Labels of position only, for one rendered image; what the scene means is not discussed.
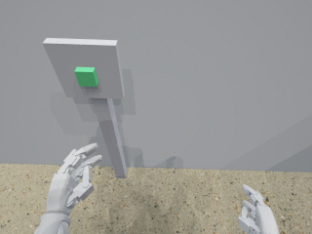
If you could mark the button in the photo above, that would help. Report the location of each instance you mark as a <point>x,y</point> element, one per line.
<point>86,76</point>

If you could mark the robot left hand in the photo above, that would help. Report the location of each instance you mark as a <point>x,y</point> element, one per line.
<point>66,180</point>

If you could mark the robot left forearm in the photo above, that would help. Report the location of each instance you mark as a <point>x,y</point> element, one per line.
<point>53,223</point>

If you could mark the robot right hand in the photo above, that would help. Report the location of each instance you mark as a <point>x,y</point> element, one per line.
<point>262,220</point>

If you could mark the panel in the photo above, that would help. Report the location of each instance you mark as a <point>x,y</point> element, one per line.
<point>65,55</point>

